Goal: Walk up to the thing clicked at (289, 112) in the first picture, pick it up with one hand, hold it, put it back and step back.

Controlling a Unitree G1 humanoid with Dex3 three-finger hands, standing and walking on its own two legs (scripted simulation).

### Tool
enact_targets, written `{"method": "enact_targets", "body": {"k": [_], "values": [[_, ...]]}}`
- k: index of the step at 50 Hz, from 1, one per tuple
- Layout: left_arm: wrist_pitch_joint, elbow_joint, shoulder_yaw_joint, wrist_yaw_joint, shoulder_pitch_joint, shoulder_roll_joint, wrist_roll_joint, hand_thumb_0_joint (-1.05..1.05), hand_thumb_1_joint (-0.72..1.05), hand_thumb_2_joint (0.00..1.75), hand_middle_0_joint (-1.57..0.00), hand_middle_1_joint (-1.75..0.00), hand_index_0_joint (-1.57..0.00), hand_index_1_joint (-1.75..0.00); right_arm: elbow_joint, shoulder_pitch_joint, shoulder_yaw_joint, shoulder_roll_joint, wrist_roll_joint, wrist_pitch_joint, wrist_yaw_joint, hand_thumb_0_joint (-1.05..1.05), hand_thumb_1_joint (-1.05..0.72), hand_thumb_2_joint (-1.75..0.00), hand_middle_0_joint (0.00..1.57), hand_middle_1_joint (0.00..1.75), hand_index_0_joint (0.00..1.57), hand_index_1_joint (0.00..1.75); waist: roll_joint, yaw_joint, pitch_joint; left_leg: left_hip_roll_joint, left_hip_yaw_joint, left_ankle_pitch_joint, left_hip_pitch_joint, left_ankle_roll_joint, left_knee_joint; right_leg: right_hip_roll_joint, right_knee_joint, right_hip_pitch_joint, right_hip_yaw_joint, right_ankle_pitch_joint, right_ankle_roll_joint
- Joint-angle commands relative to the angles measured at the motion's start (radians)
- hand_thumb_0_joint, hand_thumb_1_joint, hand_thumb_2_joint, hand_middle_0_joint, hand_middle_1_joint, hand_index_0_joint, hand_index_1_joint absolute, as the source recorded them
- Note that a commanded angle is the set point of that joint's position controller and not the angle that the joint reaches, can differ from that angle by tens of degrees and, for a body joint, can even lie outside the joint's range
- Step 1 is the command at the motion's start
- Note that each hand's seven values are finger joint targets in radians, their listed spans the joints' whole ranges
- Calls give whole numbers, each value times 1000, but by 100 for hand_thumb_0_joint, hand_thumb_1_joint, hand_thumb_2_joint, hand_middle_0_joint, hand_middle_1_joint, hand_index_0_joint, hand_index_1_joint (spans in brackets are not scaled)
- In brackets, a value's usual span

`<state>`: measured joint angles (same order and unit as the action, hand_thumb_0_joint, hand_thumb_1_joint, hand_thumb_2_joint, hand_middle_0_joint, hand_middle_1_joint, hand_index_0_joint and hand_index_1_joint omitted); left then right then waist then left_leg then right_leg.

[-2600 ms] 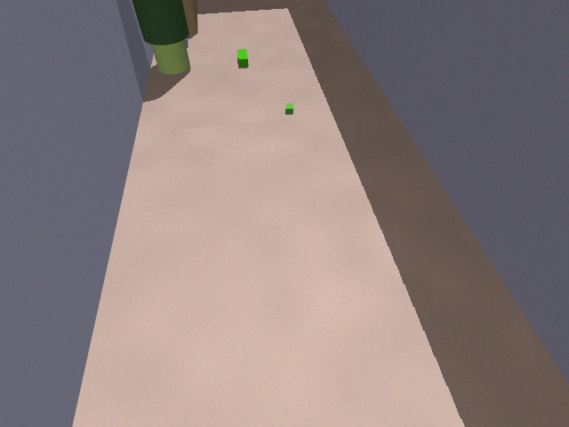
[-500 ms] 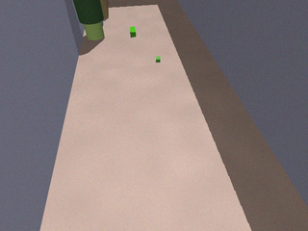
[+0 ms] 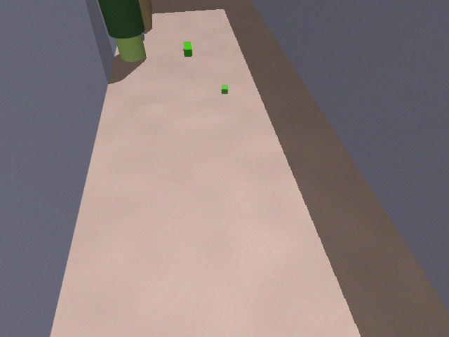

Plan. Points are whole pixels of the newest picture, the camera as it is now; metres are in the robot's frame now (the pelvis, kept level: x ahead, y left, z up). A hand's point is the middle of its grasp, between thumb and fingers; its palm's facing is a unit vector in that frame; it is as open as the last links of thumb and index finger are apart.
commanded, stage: walk up
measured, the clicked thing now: (224, 89) +1.98 +0.02 -0.76
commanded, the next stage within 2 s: none
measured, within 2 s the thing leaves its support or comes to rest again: neither
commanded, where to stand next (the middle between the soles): +0.53 +0.03 m, yaw +2 degrees
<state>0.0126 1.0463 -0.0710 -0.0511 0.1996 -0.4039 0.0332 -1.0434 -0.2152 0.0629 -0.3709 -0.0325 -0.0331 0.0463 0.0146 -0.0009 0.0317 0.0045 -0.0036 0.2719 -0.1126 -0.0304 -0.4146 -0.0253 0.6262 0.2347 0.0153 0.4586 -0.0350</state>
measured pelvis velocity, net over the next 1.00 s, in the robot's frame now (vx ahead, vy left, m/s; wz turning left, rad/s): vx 0.35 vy -0.02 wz -0.06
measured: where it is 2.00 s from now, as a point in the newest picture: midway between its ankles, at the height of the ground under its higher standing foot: (216, 277)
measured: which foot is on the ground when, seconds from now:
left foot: down 0.00-0.08, up 0.10-0.44, down 0.46-0.94, up 0.96-1.00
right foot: down 0.00-0.50, up 0.52-0.88, down 0.90-1.00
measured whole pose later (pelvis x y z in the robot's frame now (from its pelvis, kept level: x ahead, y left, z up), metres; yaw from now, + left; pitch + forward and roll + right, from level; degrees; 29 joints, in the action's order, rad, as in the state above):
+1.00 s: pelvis +0.35 -0.02 -0.02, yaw -3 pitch -4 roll +0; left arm 0.09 0.86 -0.07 -0.02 0.39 -0.41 0.02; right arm -0.81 -0.31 0.08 -0.44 -0.03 0.02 0.07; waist -0.10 0.01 0.07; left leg -0.03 0.05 0.50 -0.27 -0.04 -0.95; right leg -0.03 0.66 0.34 0.04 0.26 -0.01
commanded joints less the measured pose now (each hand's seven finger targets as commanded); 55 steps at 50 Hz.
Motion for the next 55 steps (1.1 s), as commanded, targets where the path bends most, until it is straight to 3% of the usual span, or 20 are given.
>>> {"method": "enact_targets", "body": {"k": [1, 3, 4, 5, 6, 11, 19, 23, 24, 25, 26, 30, 34, 41, 44, 45, 47, 48, 49, 55], "values": [[49, -110, -51, -4, -5, -170, -2, 0, 90, 90, -20, -30, -20, -30, 127, 95, 79, -293, -6, -19, -6, 0, -90, -90, 20, 30, 20, 30, -192, 30, 41, -234, -246, 206, -17, -167, 150, -31, -149, 35, -4, -67, -13], [65, -20, -81, 21, 263, -214, 5, 0, 90, 90, -20, -30, -20, -30, 176, 174, 47, -186, 9, -8, -1, 0, -90, -90, 20, 30, 20, 30, 39, 172, -77, -72, -31, 76, -255, -69, -269, -39, -328, -398, -52, -178, 3], [74, -28, -108, 35, 311, -326, 21, 0, 90, 90, -20, -30, -20, -30, 214, 172, 24, -116, 14, -7, -3, 0, -90, -90, 20, 30, 20, 30, 289, 188, -25, 96, -19, 296, -594, -12, -533, -257, -451, -496, -473, -6, -47], [71, -81, -107, 36, 185, -349, 18, 0, 90, 90, -20, -30, -20, -30, 204, 136, 39, -189, 9, -1, -17, 0, -90, -90, 20, 30, 20, 30, 114, 130, 38, 48, -136, 267, -597, -4, -600, -385, -502, -367, -606, 126, -130], [67, -123, -101, 32, 105, -345, 11, 0, 90, 90, -20, -30, -20, -30, 184, 83, 50, -235, 8, -7, -19, 0, -90, -90, 20, 30, 20, 30, 63, 87, 93, -20, -141, 228, -566, -9, -604, -418, -504, -270, -609, 164, -195], [88, -158, -57, 40, 91, -219, -25, 0, 90, 90, -20, -30, -20, -30, 150, -11, 34, -198, 21, -7, 3, 0, -90, -90, 20, 30, 20, 30, 102, 14, 78, -21, -116, 17, -473, 4, -550, -184, -369, -293, -110, -685, -74], [74, -220, -59, 36, 127, -247, -18, 0, 90, 90, -20, -30, -20, -30, 252, 131, 48, -183, 13, -4, 27, 0, -90, -90, 20, 30, 20, 30, 128, 63, 110, -44, 50, -164, -285, -7, -175, -199, -363, -176, -29, -620, -100], [70, -247, -42, 44, 135, -223, -31, 0, 90, 90, -20, -30, -20, -30, 206, -132, 90, -240, -10, -20, 13, 0, -90, -90, 20, 30, 20, 30, -38, -78, -44, -18, 49, -137, 108, -79, -116, -136, 64, -30, 39, -661, -84], [64, -250, -29, 46, 204, -177, -45, 0, 90, 90, -20, -30, -20, -30, 201, -239, 115, -293, -24, -24, 4, 0, -90, -90, 20, 30, 20, 30, -196, -112, -134, -120, -138, 15, 271, -139, -49, -38, 341, 110, 80, -504, -39], [62, -254, -20, 45, 263, -123, -51, 0, 90, 90, -20, -30, -20, -30, 224, -263, 127, -348, -23, -27, -7, 0, -90, -90, 20, 30, 20, 30, -323, -95, -180, -371, -599, 93, 375, -230, 41, 139, 544, 322, 9, 88, -4], [52, -247, -38, 58, 248, -232, -43, 0, 90, 90, -20, -30, -20, -30, 239, -214, 126, -361, 25, -27, -8, 0, -90, -90, 20, 30, 20, 30, -201, -96, -202, -429, -737, 202, 304, -314, 149, 81, 650, 305, -110, 138, -38], [55, -218, -32, 33, 256, -215, -44, 0, 90, 90, -20, -30, -20, -30, 291, -34, 74, -243, 38, -34, -20, 0, -90, -90, 20, 30, 20, 30, -105, 1, 39, -280, -253, 38, -73, -171, 187, -24, 534, 232, -142, -76, -32], [43, -212, -29, 14, 290, -172, -36, 0, 90, 90, -20, -30, -20, -30, 326, -14, 74, -232, 20, -56, -13, 0, -90, -90, 20, 30, 20, 30, -153, 7, 52, -246, -65, -47, -137, -183, 187, -46, 358, 187, -73, -148, 23], [63, -240, -48, 4, 181, -199, -20, 0, 90, 90, -20, -30, -20, -30, 359, -18, 84, -274, 2, -32, 17, 0, -90, -90, 20, 30, 20, 30, -177, -37, 71, -244, -48, 238, -192, -188, 169, -41, 32, 108, 20, -242, 32], [85, -200, -64, 22, 290, -220, -15, 0, 90, 90, -20, -30, -20, -30, 383, 28, 76, -246, 0, -8, 24, 0, -90, -90, 20, 30, 20, 30, -57, 39, 8, -195, 27, 240, -241, -143, -45, -6, -88, -95, 62, -300, 18], [95, -182, -80, 36, 364, -248, -13, 0, 90, 90, -20, -30, -20, -30, 381, -8, 57, -201, -2, -5, 22, 0, -90, -90, 20, 30, 20, 30, 52, 76, -54, -149, 73, 168, -274, -112, -234, -4, -113, -221, 15, -246, 10], [111, -223, -98, 61, 364, -348, -10, 0, 90, 90, -20, -30, -20, -30, 377, -115, 24, -134, 5, 7, 22, 0, -90, -90, 20, 30, 20, 30, 293, 52, -11, 24, 60, 268, -552, -3, -655, -329, -368, -276, -627, 9, -98], [104, -236, -96, 62, 332, -363, -21, 0, 90, 90, -20, -30, -20, -30, 370, -90, 49, -237, 2, 19, 12, 0, -90, -90, 20, 30, 20, 30, 181, 56, 21, -28, -23, 277, -541, 5, -720, -389, -372, -194, -705, 33, -205], [101, -251, -94, 63, 307, -365, -27, 0, 90, 90, -20, -30, -20, -30, 359, -72, 57, -262, 2, 17, 4, 0, -90, -90, 20, 30, 20, 30, 166, 54, 48, -57, -53, 299, -555, 7, -736, -398, -362, -150, -707, -36, -253], [105, -275, -66, 76, 260, -296, -40, 0, 90, 90, -20, -30, -20, -30, 323, -101, 64, -241, 5, 39, 18, 0, -90, -90, 20, 30, 20, 30, 141, 17, 37, -107, -50, 51, -451, 35, -662, -215, -311, -37, -275, -373, -168]]}}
